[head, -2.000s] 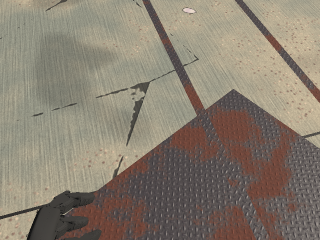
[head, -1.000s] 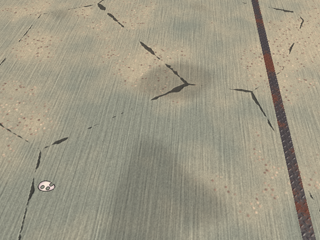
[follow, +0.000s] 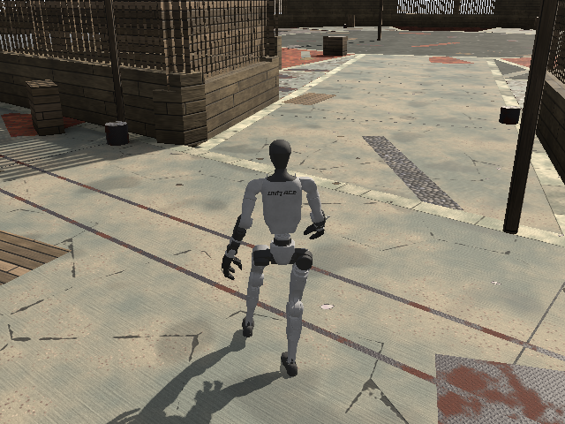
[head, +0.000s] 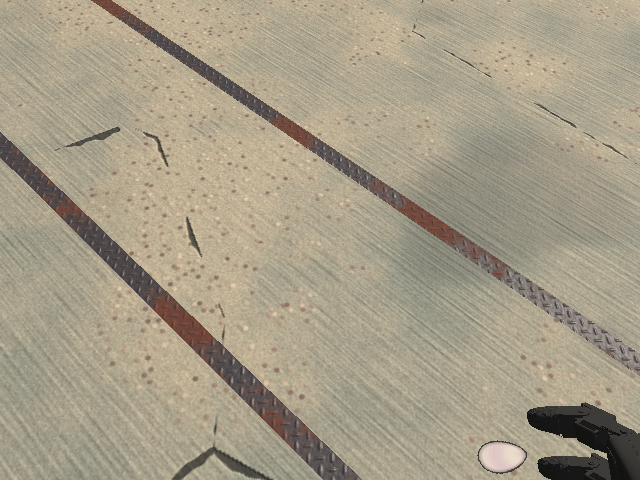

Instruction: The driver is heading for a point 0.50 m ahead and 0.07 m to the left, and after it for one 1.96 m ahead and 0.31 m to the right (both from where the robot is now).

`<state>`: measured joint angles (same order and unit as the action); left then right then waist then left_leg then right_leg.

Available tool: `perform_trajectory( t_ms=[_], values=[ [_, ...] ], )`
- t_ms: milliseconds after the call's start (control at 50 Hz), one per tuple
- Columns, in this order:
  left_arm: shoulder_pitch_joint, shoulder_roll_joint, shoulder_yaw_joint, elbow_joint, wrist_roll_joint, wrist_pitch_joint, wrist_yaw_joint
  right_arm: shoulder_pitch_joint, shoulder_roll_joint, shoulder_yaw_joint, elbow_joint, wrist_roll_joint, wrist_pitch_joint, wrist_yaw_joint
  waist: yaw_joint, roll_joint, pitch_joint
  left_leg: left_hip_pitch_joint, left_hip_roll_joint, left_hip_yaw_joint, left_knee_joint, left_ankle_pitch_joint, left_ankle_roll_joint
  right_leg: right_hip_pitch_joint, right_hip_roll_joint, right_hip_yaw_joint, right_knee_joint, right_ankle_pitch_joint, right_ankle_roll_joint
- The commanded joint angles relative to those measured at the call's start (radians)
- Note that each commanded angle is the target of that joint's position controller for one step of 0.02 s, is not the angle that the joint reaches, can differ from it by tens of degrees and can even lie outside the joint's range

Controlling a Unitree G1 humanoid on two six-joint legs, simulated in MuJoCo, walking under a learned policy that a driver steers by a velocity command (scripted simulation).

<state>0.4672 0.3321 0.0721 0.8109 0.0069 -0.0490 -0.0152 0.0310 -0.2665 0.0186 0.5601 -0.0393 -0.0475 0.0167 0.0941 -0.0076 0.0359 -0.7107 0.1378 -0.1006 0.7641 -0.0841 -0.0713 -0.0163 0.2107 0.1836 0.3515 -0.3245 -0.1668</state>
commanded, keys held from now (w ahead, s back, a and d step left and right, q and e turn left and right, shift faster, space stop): w+e+shift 0.08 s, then w+shift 0.92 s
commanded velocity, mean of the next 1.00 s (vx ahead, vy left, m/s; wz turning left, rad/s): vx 1.00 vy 0.00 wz -0.31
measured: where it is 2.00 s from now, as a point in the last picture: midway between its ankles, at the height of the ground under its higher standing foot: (531, 87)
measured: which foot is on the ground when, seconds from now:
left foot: up 0.00-0.08, down 0.10-0.54, up 0.56-0.96, down 0.98-1.00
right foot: down 0.00-0.12, up 0.14-0.52, down 0.54-1.00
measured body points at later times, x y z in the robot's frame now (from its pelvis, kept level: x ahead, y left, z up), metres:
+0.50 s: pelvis +0.45 +0.01 -0.02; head +0.48 -0.01 +0.43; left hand +0.79 +0.11 -0.05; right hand +0.26 -0.22 -0.14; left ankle +0.27 +0.20 -0.73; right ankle +0.60 -0.13 -0.71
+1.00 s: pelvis +0.92 -0.14 -0.03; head +0.95 -0.15 +0.42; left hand +0.92 +0.14 -0.16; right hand +1.08 -0.43 -0.10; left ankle +1.09 -0.12 -0.74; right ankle +0.62 -0.13 -0.70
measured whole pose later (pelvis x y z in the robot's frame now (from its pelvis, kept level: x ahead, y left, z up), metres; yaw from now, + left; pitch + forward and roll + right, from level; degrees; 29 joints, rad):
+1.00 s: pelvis +0.92 -0.14 -0.03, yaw -18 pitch +1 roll +0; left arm 0.52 0.29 0.03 0.98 0.03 -0.08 0.01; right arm 0.00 -0.27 0.01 0.69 -0.04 -0.06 0.02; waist 0.07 0.00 0.04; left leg -0.56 -0.02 0.10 0.57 -0.04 0.12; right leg 0.22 0.07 0.00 0.46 -0.43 -0.10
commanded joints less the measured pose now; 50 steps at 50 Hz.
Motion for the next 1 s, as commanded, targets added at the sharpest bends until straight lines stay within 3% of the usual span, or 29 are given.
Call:
perform_trajectory(
  t_ms=[20, 60, 100, 120, 140, 160, 180, 200, 280, 340, 440, 480, 500, 520, 540, 560, 580, 600, 620, 640, 680, 760, 800, 840, 900, 940, 960, 980, 1000],
  values=[
    [-0.109, 0.176, 0.05, -0.093, -0.01, -0.029, -0.003, -0.031, -0.104, -0.029, -0.05, 0.02, -0.006, 0.001, -0.047, -0.021, 0.012, 0.388, -0.084, 0.076, -0.15, 0.153, 0.018, -0.302, -0.21, 0.226, -0.122, 0.411, -0.081],
    [-0.098, 0.198, 0.057, -0.088, -0.004, -0.022, 0.006, 0.041, -0.154, -0.05, -0.027, 0.018, -0.011, -0.011, -0.077, -0.025, -0.045, 0.473, -0.128, 0.067, -0.215, 0.039, 0.032, -0.175, -0.217, 0.251, 0.028, 0.598, -0.04],
    [-0.152, 0.221, 0.056, -0.088, 0.006, -0.027, -0.001, 0.381, -0.235, -0.092, 0.053, 0.009, -0.021, -0.041, -0.274, 0.017, -0.226, 0.84, -0.117, 0.089, -0.199, -0.125, 0.061, -0.244, -0.166, 0.172, 0.467, 0.702, 0.012],
    [-0.175, 0.081, 0.017, -0.118, 0.014, -0.044, 0.005, 0.598, -0.302, -0.115, 0.091, -0.02, -0.029, -0.062, -0.335, 0.174, -0.349, 1.051, 0.112, -0.161, -0.233, -0.487, 0.09, -0.409, -0.108, 0.094, 0.839, 0.25, 0.02],
    [-0.041, -0.01, -0.017, -0.178, -0.029, -0.047, -0.001, 0.478, -0.379, -0.13, 0.085, -0.036, -0.027, -0.051, -0.166, 0.531, -0.431, 1.122, 0.332, -0.817, -0.524, -0.71, 0.199, -0.674, -0.025, -0.015, 1.045, -0.173, 0.052],
    [-0.097, 0.059, -0.021, -0.13, 0.008, -0.028, 0.011, 0.341, -0.257, -0.119, 0.056, -0.024, -0.02, -0.038, -0.163, 0.287, -0.255, 0.982, 0.286, -0.798, -0.542, -0.837, 0.225, -0.774, -0.136, -0.031, 1.097, -0.064, 0.036],
    [-0.168, 0.083, -0.015, -0.127, 0.027, -0.021, 0.0, 0.296, -0.181, -0.102, 0.061, -0.013, -0.019, -0.029, -0.165, 0.139, -0.159, 0.868, 0.236, -0.604, -0.512, -0.721, 0.223, -0.766, -0.179, -0.054, 1.047, 0.016, 0.042],
    [-0.219, 0.077, -0.017, -0.134, 0.035, -0.016, -0.013, 0.294, -0.149, -0.096, 0.089, -0.018, -0.02, -0.022, -0.157, 0.05, -0.092, 0.762, 0.187, -0.461, -0.511, -0.541, 0.215, -0.736, -0.205, -0.06, 0.993, 0.045, 0.05],
    [-0.309, 0.014, -0.043, -0.191, 0.041, 0.009, -0.046, 0.37, -0.111, -0.079, 0.201, 0.006, -0.057, -0.007, -0.109, 0.095, 0.008, 0.627, 0.119, -0.212, -0.574, -0.253, 0.206, -0.751, -0.226, -0.024, 0.861, 0.027, 0.071],
    [-0.439, 0.03, -0.055, -0.258, 0.041, 0.008, -0.056, 0.368, -0.141, -0.083, 0.224, 0.013, -0.072, -0.002, -0.094, 0.083, 0.06, 0.588, 0.107, -0.051, -0.665, -0.087, 0.215, -0.782, -0.23, -0.052, 0.675, 0.154, 0.089],
    [-0.558, 0.016, -0.076, -0.285, 0.032, 0.0, -0.079, 0.423, -0.19, -0.087, 0.276, 0.029, -0.074, 0.006, -0.102, 0.057, 0.094, 0.56, 0.08, 0.162, -0.779, 0.319, 0.192, -0.476, -0.211, -0.252, 0.33, 0.324, 0.042],
    [-0.496, 0.043, -0.065, -0.26, 0.043, 0.0, -0.057, 0.453, -0.242, -0.094, 0.299, 0.028, -0.067, -0.004, -0.058, 0.11, 0.016, 0.702, 0.096, 0.206, -0.602, 0.831, 0.18, -0.376, -0.148, -0.298, 0.301, 0.225, 0.012],
    [-0.375, 0.073, -0.05, -0.226, 0.047, 0.0, -0.043, 0.452, -0.268, -0.098, 0.305, 0.024, -0.056, -0.013, 0.009, 0.141, -0.07, 0.729, 0.107, 0.221, -0.416, 0.998, 0.17, -0.245, -0.117, -0.297, 0.3, 0.153, -0.007],
    [-0.156, 0.1, -0.031, -0.152, 0.045, -0.001, -0.027, 0.427, -0.275, -0.098, 0.303, 0.026, -0.041, -0.022, 0.116, 0.138, -0.174, 0.673, 0.088, 0.233, -0.151, 1.011, 0.158, -0.013, -0.101, -0.285, 0.242, 0.146, -0.024],
    [0.011, 0.166, -0.003, -0.099, 0.056, 0.0, -0.009, 0.424, -0.235, -0.088, 0.283, 0.023, -0.036, -0.025, 0.174, 0.095, -0.272, 0.472, 0.043, 0.219, 0.184, 0.717, 0.152, 0.251, -0.212, -0.154, 0.249, 0.025, -0.036],
    [-0.011, 0.258, 0.018, -0.095, 0.07, -0.002, 0.009, 0.511, -0.056, -0.054, 0.231, 0.026, -0.038, -0.003, 0.022, -0.213, -0.358, 0.116, -0.118, 0.175, 0.575, -0.367, 0.129, 0.476, -0.516, 0.324, 0.164, -0.24, -0.083],
    [0.005, 0.253, 0.026, -0.111, 0.038, 0.0, 0.013, 0.463, -0.144, -0.068, 0.198, 0.037, -0.044, -0.009, 0.06, -0.176, -0.471, -0.007, -0.172, 0.006, 0.72, -0.393, 0.155, 0.494, -0.578, 0.669, -0.016, -0.293, -0.123],
    [-0.065, 0.198, 0.019, -0.082, 0.03, -0.005, 0.017, 0.343, -0.166, -0.074, 0.176, 0.038, -0.047, -0.014, 0.024, -0.079, -0.249, -0.096, -0.103, 0.016, 0.686, -0.262, 0.162, 0.354, -0.519, 0.486, -0.045, -0.176, -0.109],
    [-0.1, 0.151, 0.012, -0.066, 0.022, -0.016, 0.016, 0.311, -0.136, -0.061, 0.172, 0.033, -0.051, -0.01, -0.013, -0.031, -0.119, -0.068, -0.069, 0.035, 0.611, -0.207, 0.155, 0.178, -0.485, 0.356, -0.064, -0.033, -0.107],
    [-0.137, 0.114, 0.004, -0.06, 0.027, -0.026, 0.014, 0.304, -0.119, -0.056, 0.181, 0.02, -0.043, -0.005, -0.058, 0.006, -0.064, -0.009, -0.04, 0.032, 0.548, -0.198, 0.146, 0.049, -0.438, 0.268, -0.086, 0.044, -0.085],
    [-0.146, 0.053, -0.015, -0.04, 0.021, -0.04, 0.016, 0.345, -0.092, -0.049, 0.195, -0.002, -0.012, 0.013, -0.125, -0.027, -0.035, 0.094, -0.011, 0.029, 0.464, -0.213, 0.121, -0.116, -0.394, 0.177, -0.15, 0.078, -0.078],
    [-0.073, 0.048, -0.016, 0.011, -0.002, -0.066, 0.007, 0.098, -0.063, -0.035, 0.106, -0.008, 0.003, 0.032, -0.102, -0.024, 0.108, -0.032, 0.015, 0.102, 0.226, -0.082, 0.09, -0.172, -0.331, 0.023, -0.282, 0.233, -0.078],
    [-0.071, 0.05, -0.016, 0.018, -0.009, -0.077, -0.002, 0.019, -0.046, -0.021, 0.077, 0.003, -0.006, 0.042, -0.098, -0.017, 0.113, 0.077, -0.012, 0.143, 0.025, 0.102, 0.096, -0.216, -0.28, -0.077, -0.301, 0.404, -0.052],
    [-0.032, 0.079, -0.012, 0.041, -0.023, -0.092, 0.0, -0.043, -0.044, -0.014, 0.064, 0.016, -0.013, 0.052, -0.081, 0.0, 0.112, 0.228, -0.05, 0.18, -0.116, 0.275, 0.128, -0.222, -0.311, -0.104, -0.388, 0.517, -0.033],
    [0.012, 0.129, -0.006, 0.08, -0.013, -0.087, 0.008, -0.053, -0.085, -0.025, 0.066, 0.015, -0.014, 0.038, -0.085, -0.003, 0.07, 0.274, -0.124, 0.22, -0.204, 0.259, 0.169, 0.011, -0.341, -0.15, -0.312, 0.923, 0.003],
    [0.026, 0.173, 0.001, 0.099, 0.014, -0.065, 0.024, 0.061, -0.134, -0.046, 0.094, 0.006, -0.012, 0.017, -0.15, -0.062, -0.049, 0.4, -0.202, 0.236, -0.188, 0.075, 0.196, 0.135, -0.373, -0.163, -0.06, 1.299, 0.029],
    [0.008, 0.189, 0.005, 0.103, 0.03, -0.048, 0.035, 0.238, -0.168, -0.064, 0.146, 0.007, -0.01, 0.001, -0.235, -0.08, -0.141, 0.574, -0.223, 0.224, -0.176, -0.02, 0.213, 0.112, -0.381, -0.168, 0.166, 1.34, 0.034],
    [-0.037, 0.182, 0.003, 0.098, 0.04, -0.037, 0.042, 0.448, -0.208, -0.085, 0.206, -0.001, -0.006, -0.019, -0.343, -0.073, -0.218, 0.799, -0.167, 0.176, -0.183, -0.089, 0.238, -0.022, -0.353, -0.193, 0.467, 1.199, 0.04],
    [-0.001, 0.065, -0.025, 0.06, 0.026, -0.046, 0.033, 0.565, -0.309, -0.118, 0.228, -0.021, -0.003, -0.038, -0.321, 0.116, -0.326, 1.044, 0.082, -0.143, -0.18, -0.352, 0.304, -0.304, -0.231, -0.215, 0.925, 0.599, 0.055]
  ],
)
